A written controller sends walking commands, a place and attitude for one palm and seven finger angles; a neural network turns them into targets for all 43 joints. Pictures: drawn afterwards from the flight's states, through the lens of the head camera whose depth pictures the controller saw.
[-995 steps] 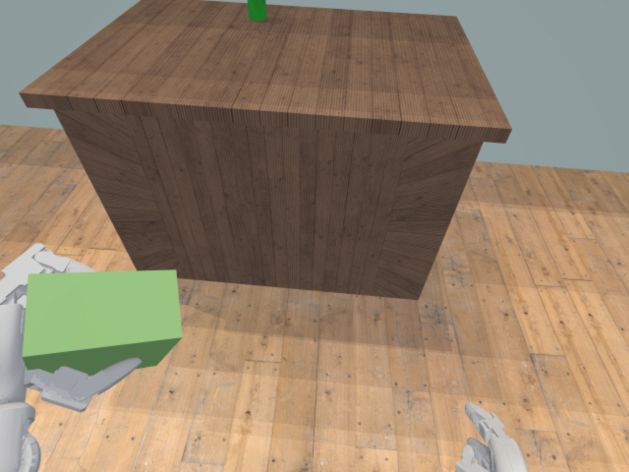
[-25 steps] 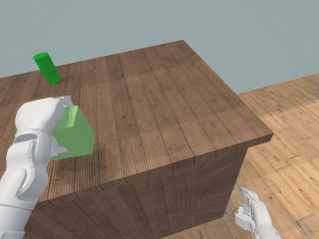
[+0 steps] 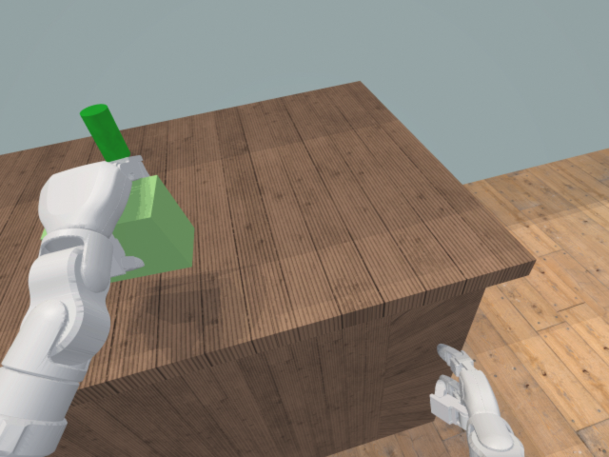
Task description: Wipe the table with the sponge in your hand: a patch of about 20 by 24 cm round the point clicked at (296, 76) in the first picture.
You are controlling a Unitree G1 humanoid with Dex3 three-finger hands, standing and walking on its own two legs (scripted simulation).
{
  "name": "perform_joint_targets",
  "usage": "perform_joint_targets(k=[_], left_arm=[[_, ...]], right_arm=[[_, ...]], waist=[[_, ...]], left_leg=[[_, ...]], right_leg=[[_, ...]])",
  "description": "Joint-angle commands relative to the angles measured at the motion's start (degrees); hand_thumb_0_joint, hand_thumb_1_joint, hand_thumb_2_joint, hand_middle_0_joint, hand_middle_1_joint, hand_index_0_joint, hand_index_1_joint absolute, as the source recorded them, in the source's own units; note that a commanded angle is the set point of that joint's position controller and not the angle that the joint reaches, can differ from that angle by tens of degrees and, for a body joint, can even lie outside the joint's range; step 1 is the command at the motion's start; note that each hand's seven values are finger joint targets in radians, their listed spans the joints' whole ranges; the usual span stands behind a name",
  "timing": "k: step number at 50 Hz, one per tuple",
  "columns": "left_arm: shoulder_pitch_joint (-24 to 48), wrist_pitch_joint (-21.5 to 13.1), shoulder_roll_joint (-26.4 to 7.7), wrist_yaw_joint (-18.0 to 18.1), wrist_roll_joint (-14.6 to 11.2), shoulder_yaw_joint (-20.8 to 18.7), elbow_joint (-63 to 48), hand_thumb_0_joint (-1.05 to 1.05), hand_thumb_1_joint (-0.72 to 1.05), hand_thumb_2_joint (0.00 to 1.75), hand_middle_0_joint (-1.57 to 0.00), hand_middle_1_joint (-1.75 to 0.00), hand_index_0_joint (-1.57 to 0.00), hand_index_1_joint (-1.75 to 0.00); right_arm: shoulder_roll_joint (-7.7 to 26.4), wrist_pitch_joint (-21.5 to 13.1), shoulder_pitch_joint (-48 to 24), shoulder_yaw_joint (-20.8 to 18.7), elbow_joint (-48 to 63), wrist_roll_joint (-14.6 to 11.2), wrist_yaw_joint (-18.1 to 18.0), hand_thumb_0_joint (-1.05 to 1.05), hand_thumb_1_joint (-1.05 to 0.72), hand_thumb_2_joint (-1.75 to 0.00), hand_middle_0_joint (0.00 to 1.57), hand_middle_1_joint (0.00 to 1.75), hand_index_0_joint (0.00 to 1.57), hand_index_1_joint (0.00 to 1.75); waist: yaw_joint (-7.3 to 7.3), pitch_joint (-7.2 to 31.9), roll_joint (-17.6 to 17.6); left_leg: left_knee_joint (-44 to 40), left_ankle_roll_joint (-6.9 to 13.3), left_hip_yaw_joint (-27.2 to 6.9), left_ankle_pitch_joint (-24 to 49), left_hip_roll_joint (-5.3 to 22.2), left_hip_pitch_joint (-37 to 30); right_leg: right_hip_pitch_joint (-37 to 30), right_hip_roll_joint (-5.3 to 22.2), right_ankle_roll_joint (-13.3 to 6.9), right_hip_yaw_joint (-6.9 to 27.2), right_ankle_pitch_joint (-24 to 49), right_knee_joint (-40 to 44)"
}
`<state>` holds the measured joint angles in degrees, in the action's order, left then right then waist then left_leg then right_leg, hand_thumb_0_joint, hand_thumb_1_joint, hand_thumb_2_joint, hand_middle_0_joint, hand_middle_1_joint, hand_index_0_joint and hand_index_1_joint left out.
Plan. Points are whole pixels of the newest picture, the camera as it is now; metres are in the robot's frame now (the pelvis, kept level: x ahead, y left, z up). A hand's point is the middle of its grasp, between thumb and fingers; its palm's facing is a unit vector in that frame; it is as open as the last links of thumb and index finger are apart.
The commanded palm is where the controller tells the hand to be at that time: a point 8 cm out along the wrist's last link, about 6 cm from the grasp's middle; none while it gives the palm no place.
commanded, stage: move the sponge above the wiping area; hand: left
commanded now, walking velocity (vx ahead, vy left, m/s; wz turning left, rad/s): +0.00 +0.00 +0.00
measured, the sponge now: (135, 240) +0.30 +0.28 +0.16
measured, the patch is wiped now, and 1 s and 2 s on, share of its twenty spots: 0.00 0.05 0.05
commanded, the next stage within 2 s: none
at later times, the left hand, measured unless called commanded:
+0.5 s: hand (112, 214) +0.29 +0.28 +0.21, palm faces +0.28 -0.03 -0.96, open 10.3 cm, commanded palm +0.23 +0.27 +0.24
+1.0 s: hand (96, 231) +0.28 +0.30 +0.20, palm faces +0.17 -0.02 -0.99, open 10.3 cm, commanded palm +0.23 +0.28 +0.24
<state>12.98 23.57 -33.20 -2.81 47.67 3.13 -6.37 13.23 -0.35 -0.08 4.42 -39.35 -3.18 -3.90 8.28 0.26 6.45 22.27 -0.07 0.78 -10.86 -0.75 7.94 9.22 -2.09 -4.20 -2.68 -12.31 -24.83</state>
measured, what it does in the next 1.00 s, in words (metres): stands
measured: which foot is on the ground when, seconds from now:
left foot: down 0.00-1.00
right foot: down 0.00-1.00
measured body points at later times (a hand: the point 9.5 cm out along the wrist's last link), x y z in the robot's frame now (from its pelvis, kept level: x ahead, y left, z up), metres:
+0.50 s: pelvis +0.01 -0.01 +0.00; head -0.01 -0.07 +0.45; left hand +0.27 +0.28 +0.27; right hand +0.27 -0.18 -0.08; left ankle +0.02 +0.12 -0.74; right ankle +0.02 -0.07 -0.74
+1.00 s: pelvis +0.00 -0.02 +0.00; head -0.02 -0.08 +0.44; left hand +0.26 +0.30 +0.25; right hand +0.25 -0.21 -0.09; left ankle +0.02 +0.12 -0.74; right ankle +0.02 -0.07 -0.74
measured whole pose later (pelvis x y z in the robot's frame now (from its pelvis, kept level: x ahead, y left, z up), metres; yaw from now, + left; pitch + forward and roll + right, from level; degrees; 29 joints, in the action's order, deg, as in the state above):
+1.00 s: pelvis +0.00 -0.02 +0.00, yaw +1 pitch -3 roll +1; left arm 12.5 28.5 -36.8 -8.3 46.4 -1.0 -1.6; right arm 16.1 0.5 0.8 3.3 -38.8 -4.5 -4.5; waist 6.7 0.4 7.8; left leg 24.3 -1.2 -0.3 -11.4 0.4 9.7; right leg 10.5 -3.2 -5.4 -3.6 -12.8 -26.1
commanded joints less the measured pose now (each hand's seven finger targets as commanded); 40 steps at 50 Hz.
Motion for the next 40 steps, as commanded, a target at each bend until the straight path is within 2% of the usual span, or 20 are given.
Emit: perform_joint_targets(k=[1,6,8,10,11,12,14,15,16,18,20,21,22,23,26,31,34,35,38,40], left_arm=[[3.68,5.9,-9.13,-1.01,-1.58,-8.54,-7.41,0.0,0.1,1.3,-1.2,-1.6,-1.2,-1.6],[2.64,7.26,-4.67,-5.08,-1.75,-2.43,-13.41,0.0,0.1,1.3,-1.2,-1.6,-1.2,-1.6],[8.78,5.76,-7.9,-4.81,0.4,-2.8,-16.49,0.0,0.1,1.3,-1.2,-1.6,-1.2,-1.6],[18.56,3.59,-14.08,-3.31,3.47,-5.47,-23.36,0.0,0.1,1.3,-1.2,-1.6,-1.2,-1.6],[22.82,2.27,-15.37,-2.04,5.38,-5.61,-24.75,0.0,0.1,1.3,-1.2,-1.6,-1.2,-1.6],[23.74,1.08,-17.51,-0.54,6.95,-7.55,-22.53,0.0,0.1,1.3,-1.2,-1.6,-1.2,-1.6],[23.56,-0.48,-17.28,1.48,8.5,-8.07,-20.3,0.0,0.1,1.3,-1.2,-1.6,-1.2,-1.6],[24.05,-0.47,-19.46,2.46,7.79,-10.94,-20.1,0.0,0.1,1.3,-1.2,-1.6,-1.2,-1.6],[21.95,-0.15,-16.67,3.08,6.41,-9.9,-15.91,0.0,0.1,1.3,-1.2,-1.6,-1.2,-1.6],[18.38,1.6,-14.68,3.26,3.51,-10.07,-11.84,0.0,0.1,1.3,-1.2,-1.6,-1.2,-1.6],[13.79,4.23,-15.79,2.36,1.18,-12.71,-9.77,0.0,0.1,1.3,-1.2,-1.6,-1.2,-1.6],[11.57,5.18,-11.79,1.1,-0.27,-9.64,-8.86,0.0,0.1,1.3,-1.2,-1.6,-1.2,-1.6],[8.68,5.73,-12.84,0.11,-0.55,-10.69,-8.72,0.0,0.1,1.3,-1.2,-1.6,-1.2,-1.6],[6.26,6.72,-9.29,-1.52,-1.21,-7.28,-8.75,0.0,0.1,1.3,-1.2,-1.6,-1.2,-1.6],[-0.22,8.5,-5.99,-4.73,-2.24,-4.61,-8.76,0.0,0.1,1.3,-1.2,-1.6,-1.2,-1.6],[5.74,6.32,-13.27,-5.35,1.36,-7.47,-19.86,0.0,0.1,1.3,-1.2,-1.6,-1.2,-1.6],[15.09,2.73,-21.42,-2.59,5.62,-12.53,-21.56,0.0,0.1,1.3,-1.2,-1.6,-1.2,-1.6],[19.38,1.58,-24.68,-1.34,6.61,-14.45,-23.73,0.0,0.1,1.3,-1.2,-1.6,-1.2,-1.6],[18.42,-0.81,-21.25,1.64,5.28,-13.74,-13.51,0.0,0.1,1.3,-1.2,-1.6,-1.2,-1.6],[20.64,-0.98,-22.45,1.99,3.42,-15.01,-12.01,0.0,0.1,1.3,-1.2,-1.6,-1.2,-1.6]], right_arm=[[6.98,-0.51,-13.55,-2.4,12.06,-0.71,0.82,0.0,-0.9,-0.9,0.2,0.3,0.2,0.3],[6.98,0.18,-13.89,-1.92,14.62,-1.92,0.95,0.0,-0.9,-0.9,0.2,0.3,0.2,0.3],[7.14,-0.31,-13.29,-2.2,14.18,-1.49,0.37,0.0,-0.9,-0.9,0.2,0.3,0.2,0.3],[6.48,-1.73,-14.95,-1.79,14.7,-1.06,-0.54,0.0,-0.9,-0.9,0.2,0.3,0.2,0.3],[6.45,-2.61,-13.03,-2.07,14.37,-0.12,-0.97,0.0,-0.9,-0.9,0.2,0.3,0.2,0.3],[6.35,-3.13,-11.95,-2.35,12.97,0.31,-1.18,0.0,-0.9,-0.9,0.2,0.3,0.2,0.3],[6.01,-3.58,-10.95,-2.43,11.5,0.74,-1.25,0.0,-0.9,-0.9,0.2,0.3,0.2,0.3],[6.05,-4.41,-12.58,-2.3,11.62,0.37,-1.35,0.0,-0.9,-0.9,0.2,0.3,0.2,0.3],[5.73,-4.36,-11.21,-2.4,10.52,0.72,-1.19,0.0,-0.9,-0.9,0.2,0.3,0.2,0.3],[6.03,-3.42,-12.02,-2.56,9.77,0.19,-0.12,0.0,-0.9,-0.9,0.2,0.3,0.2,0.3],[6.45,-2.75,-14.75,-2.42,10.14,-0.62,0.28,0.0,-0.9,-0.9,0.2,0.3,0.2,0.3],[6.52,-1.93,-13.77,-2.44,10.55,-0.48,0.45,0.0,-0.9,-0.9,0.2,0.3,0.2,0.3],[6.77,-1.27,-13.18,-2.51,10.6,-0.8,0.73,0.0,-0.9,-0.9,0.2,0.3,0.2,0.3],[6.89,-0.53,-13.62,-2.37,11.56,-0.93,0.88,0.0,-0.9,-0.9,0.2,0.3,0.2,0.3],[7.21,0.37,-13.31,-2.1,13.41,-1.66,1.24,0.0,-0.9,-0.9,0.2,0.3,0.2,0.3],[7.09,-0.11,-13.68,-2.11,15.04,-0.99,0.51,0.0,-0.9,-0.9,0.2,0.3,0.2,0.3],[6.86,-1.18,-12.08,-2.35,13.42,0.3,-0.45,0.0,-0.9,-0.9,0.2,0.3,0.2,0.3],[6.8,-2.2,-13.29,-2.07,13.39,0.29,-0.87,0.0,-0.9,-0.9,0.2,0.3,0.2,0.3],[6.43,-3.21,-10.23,-2.7,10.41,0.46,-1.46,0.0,-0.9,-0.9,0.2,0.3,0.2,0.3],[6.57,-3.74,-12.29,-2.69,10.31,-0.46,-1.44,0.0,-0.9,-0.9,0.2,0.3,0.2,0.3]], waist=[[0.73,10.77,-5.1],[-1.71,9.73,-7.28],[-2.27,11.27,-5.42],[-1.66,15.02,-1.59],[-1.14,18.36,1.11],[-1.02,18.24,1.51],[-0.39,17.93,1.47],[0.51,18.35,3.22],[0.36,16.84,-0.05],[0.77,15.0,-1.38],[1.63,11.74,-2.84],[0.91,11.66,-4.32],[0.77,11.13,-6.3],[0.12,10.2,-5.84],[-0.79,8.92,-8.0],[-1.09,15.67,-5.99],[-0.69,17.2,-3.26],[-0.31,17.18,0.48],[-0.83,12.44,-0.63],[-0.3,11.94,1.11]], left_leg=[[-1.36,0.92,-2.59,11.27,-0.51,1.38],[-0.57,1.9,-2.74,7.01,-0.17,1.22],[-0.64,2.31,-3.45,5.95,-0.43,-0.5],[-0.59,2.52,-4.32,6.09,-0.92,-3.2],[-0.28,2.65,-4.26,8.46,-1.37,-4.27],[-0.47,2.44,-4.65,10.1,-1.39,-5.27],[-1.11,2.09,-4.81,12.04,-1.33,-6.0],[-1.41,2.08,-5.23,11.64,-1.54,-6.19],[-1.19,1.9,-4.46,13.02,-1.58,-4.82],[-1.62,1.25,-4.17,13.74,-1.51,-2.87],[-1.77,1.2,-4.18,12.51,-1.39,-1.53],[-1.48,1.2,-3.18,12.2,-0.96,-0.3],[-1.15,1.15,-3.0,12.53,-0.88,0.06],[-0.93,1.3,-2.52,12.29,-0.9,0.65],[-0.03,1.73,-2.15,9.8,-0.3,2.08],[2.18,2.78,-2.34,10.71,-1.32,-0.21],[2.42,2.83,-3.05,11.92,-2.24,-2.3],[2.18,2.81,-3.77,11.09,-2.39,-3.7],[1.13,2.17,-3.39,10.03,-2.18,-2.92],[0.53,1.97,-3.94,8.6,-2.22,-3.14]], right_leg=[[-5.95,2.99,-0.02,5.93,11.31,3.55],[-2.22,2.79,1.11,4.11,7.03,3.65],[-1.54,2.58,0.98,4.81,4.6,3.79],[-2.2,1.97,-0.03,7.45,2.33,3.34],[-4.01,2.31,-0.35,6.16,3.29,2.7],[-3.92,1.84,-0.84,6.65,3.94,3.1],[-4.32,1.4,-1.25,6.52,5.18,3.71],[-5.35,1.04,-2.34,9.15,5.24,3.73],[-6.01,1.61,-1.98,7.36,7.54,3.74],[-7.09,2.25,-1.32,6.99,10.58,4.12],[-6.1,2.07,-1.5,9.65,10.32,4.5],[-6.76,2.95,-0.53,7.13,11.5,4.18],[-6.19,2.85,0.02,7.22,12.51,4.0],[-5.79,2.99,0.45,6.29,13.42,4.05],[-4.14,3.1,0.94,5.59,12.08,3.78],[-6.01,3.29,1.09,7.26,11.89,1.63],[-5.81,3.13,0.43,9.25,10.3,2.49],[-4.85,2.53,-0.51,11.34,7.69,3.44],[-3.47,2.61,-0.74,10.37,5.34,5.69],[-3.45,2.45,-1.53,13.0,4.05,6.3]])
